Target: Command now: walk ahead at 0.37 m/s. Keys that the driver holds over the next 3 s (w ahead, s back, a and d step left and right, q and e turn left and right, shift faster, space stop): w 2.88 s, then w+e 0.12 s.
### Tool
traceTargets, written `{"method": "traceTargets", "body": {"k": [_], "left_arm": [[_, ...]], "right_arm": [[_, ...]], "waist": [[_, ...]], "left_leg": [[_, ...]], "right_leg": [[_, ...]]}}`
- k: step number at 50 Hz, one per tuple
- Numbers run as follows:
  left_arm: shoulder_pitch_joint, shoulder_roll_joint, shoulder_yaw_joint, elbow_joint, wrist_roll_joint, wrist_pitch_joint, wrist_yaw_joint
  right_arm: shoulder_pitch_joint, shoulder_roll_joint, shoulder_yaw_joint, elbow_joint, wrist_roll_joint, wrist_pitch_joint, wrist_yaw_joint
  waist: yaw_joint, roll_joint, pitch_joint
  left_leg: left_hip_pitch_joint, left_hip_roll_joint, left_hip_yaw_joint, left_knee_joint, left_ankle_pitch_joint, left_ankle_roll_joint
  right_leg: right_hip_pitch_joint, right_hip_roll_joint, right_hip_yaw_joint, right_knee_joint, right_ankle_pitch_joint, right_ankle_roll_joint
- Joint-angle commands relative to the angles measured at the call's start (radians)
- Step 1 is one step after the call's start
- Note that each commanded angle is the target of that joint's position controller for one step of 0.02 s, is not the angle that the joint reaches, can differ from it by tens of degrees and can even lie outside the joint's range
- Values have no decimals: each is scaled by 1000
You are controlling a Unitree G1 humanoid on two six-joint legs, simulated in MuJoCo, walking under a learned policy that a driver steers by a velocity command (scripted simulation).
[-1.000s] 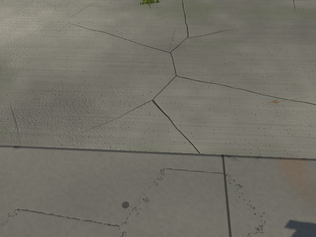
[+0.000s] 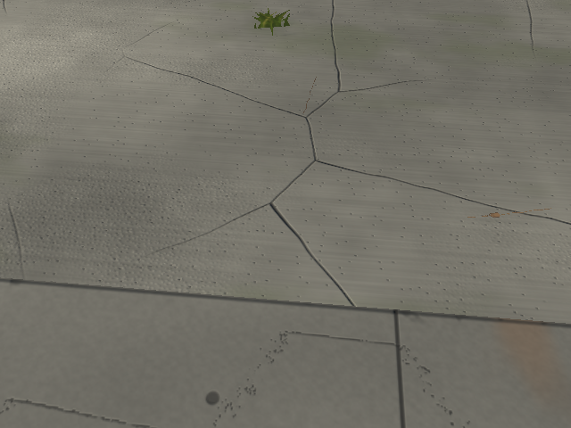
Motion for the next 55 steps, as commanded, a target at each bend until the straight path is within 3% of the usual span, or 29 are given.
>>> {"method": "traceTargets", "body": {"k": [1, 5, 8, 10, 12, 16, 17, 18, 19, 20, 21, 23, 26, 28, 31, 35, 36, 37, 38, 40, 41, 42, 43, 44, 46, 48, 50, 53, 55], "left_arm": [[-52, 103, 26, -76, -5, -17, 6], [-67, 81, 17, -84, 0, -24, 3], [-156, 101, 16, -116, -26, -23, -6], [-163, 100, 12, -122, -21, -20, -7], [-49, 79, 4, -74, 8, -22, -15], [153, 112, 39, -32, 31, -11, -11], [330, 193, 64, 8, 41, -3, -2], [380, 274, 70, 27, 24, 8, 2], [338, 296, 82, 29, 31, 4, 2], [245, 224, 67, 13, 18, 6, 0], [212, 194, 54, 19, 17, 12, -1], [251, 135, 22, 62, 45, 21, -12], [372, 57, -16, 151, 54, 47, -15], [360, 60, -28, 166, 43, 50, -16], [314, 55, -51, 161, 43, 40, -13], [557, 101, -44, 242, -26, 36, 48], [571, 89, -48, 264, -51, 37, 54], [542, 96, -58, 262, -45, 31, 53], [560, 171, -46, 258, -6, 27, 47], [455, 252, -21, 246, 32, 39, 53], [376, 269, -7, 209, 49, 30, 60], [431, 153, -14, 186, 12, 4, 25], [333, 90, -16, 203, 48, -25, -24], [261, 33, 0, 145, 23, -50, -72], [-19, -25, -38, -76, -7, -43, -74], [176, -45, -58, -41, -13, -7, -65], [228, -43, -73, -28, -29, 9, -45], [69, 50, -57, -83, 22, 7, -15], [29, 74, -50, -93, 18, -4, -21]], "right_arm": [[-18, -89, -23, -70, 5, -30, 9], [55, -138, -41, -62, 11, -30, 27], [131, -184, -47, -35, 1, -30, 25], [116, -209, -56, -29, 2, -23, 16], [14, -230, -57, -44, 19, 2, 6], [-56, -156, -27, -67, 16, 10, 0], [-113, -112, -13, -94, 9, 1, -2], [-43, -50, 6, -83, -22, -11, -1], [148, -84, -10, -42, 39, -16, 2], [48, -149, -22, -34, 45, -23, 10], [-21, -135, -17, -50, 39, -29, 17], [-49, -45, 21, -59, 20, -41, 33], [-35, 69, 78, -66, 40, -30, 54], [-66, 81, 107, -112, 46, -16, 41], [-196, 88, 143, -190, 15, -26, 33], [-454, 103, 191, -336, -5, -35, 31], [-445, 59, 185, -321, 21, -34, 38], [-416, 65, 178, -316, 26, -48, 44], [-350, 28, 157, -301, 22, -61, 58], [-110, -111, 88, -234, 23, -55, 78], [91, -186, 61, -155, 6, -51, 89], [226, -267, 25, -55, -36, -36, 88], [282, -291, 15, 10, -37, 1, 48], [235, -174, 41, 75, -13, 9, 25], [75, 32, 99, 174, -19, -25, 59], [-13, 136, 107, 231, -42, -45, 82], [-61, 92, 95, 238, -36, -54, 93], [8, -11, 83, 265, -29, -87, 77], [97, -81, 68, 299, -10, -101, 44]], "waist": [[5, 34, -31], [-40, 142, -59], [-77, 150, 58], [-63, 63, 62], [-1, 123, 8], [121, 85, -78], [189, -91, -129], [121, -299, -111], [51, -267, -102], [59, -124, 76], [50, -89, 155], [21, -39, 156], [10, -82, 114], [-21, -51, 159], [-31, -24, 171], [73, -144, 43], [67, -120, 53], [7, -174, -26], [-41, -300, -116], [-207, -398, -229], [-287, -313, -355], [-250, 137, -475], [-265, 364, -464], [-189, 220, -267], [-36, -24, 119], [91, -56, 93], [138, -6, 88], [85, 19, 61], [52, 84, 45]], "left_leg": [[-26, 10, 8, -40, 386, 55], [171, 119, -209, -141, 517, 189], [280, 328, -462, -271, 496, 329], [260, 314, -373, -280, 435, 288], [64, 234, -216, -305, 549, 244], [-9, 92, -32, -7, 813, 121], [-211, 17, -8, 294, 503, 46], [-400, -90, 27, 594, -179, -15], [-552, -57, -25, 836, -214, -30], [-738, 16, 13, 1000, -136, -24], [-862, 33, 54, 1126, -66, -14], [-1002, 66, 68, 1387, 24, 13], [-1162, 44, 90, 1839, 24, 31], [-1251, 36, 23, 1850, 36, 27], [-1246, 51, 98, 1651, 177, 12], [-954, 155, 285, 1136, 170, -15], [-836, 144, 348, 908, 89, 15], [-602, 69, 406, 778, -10, 60], [-453, -11, 449, 821, -80, 86], [-385, -41, 283, 600, -185, 153], [-132, 42, 21, 505, -145, 215], [196, 220, -511, 131, -446, 357], [258, 358, -1020, -329, -570, 438], [99, 421, -1044, -365, -561, 360], [-296, 330, -512, -228, -328, 227], [-358, 225, -127, -164, 13, 113], [-365, 171, 79, -207, 129, 94], [-373, 117, 206, -372, 247, 142], [-251, 132, 173, -430, 309, 171]], "right_leg": [[44, -77, 68, -13, 336, -87], [-173, -6, -15, 208, 218, -15], [-508, -42, 7, 400, -344, 4], [-519, -83, -4, 366, -303, -3], [-230, -44, -73, 298, -134, 2], [98, 7, -83, -69, 247, -18], [308, -140, 137, -158, 339, -64], [350, -353, 445, -215, 638, -118], [284, -481, 712, -313, 5, -313], [214, -450, 675, -353, -400, -322], [162, -414, 598, -360, -452, -282], [97, -342, 469, -313, -304, -220], [-11, -314, 321, -273, -67, -199], [-101, -304, 250, -272, -82, -173], [-238, -235, 143, -291, 2, -119], [-156, -283, 213, -542, 230, -185], [-76, -265, 142, -575, 339, -163], [-34, -247, 69, -508, 849, -146], [46, -288, 55, -394, 1485, -180], [345, -329, 28, -68, 2058, -165], [235, -327, 44, 168, 2033, -179], [-156, -146, 84, 487, 1544, -158], [-414, 95, 188, 1007, 299, -117], [-618, 96, 349, 1426, 169, -124], [-798, 27, 239, 1577, 127, -191], [-742, -9, 266, 1545, 221, -200], [-758, -40, 244, 1323, 268, -169], [-667, -49, 97, 969, 439, -78], [-667, -94, 42, 784, 492, -36]]}}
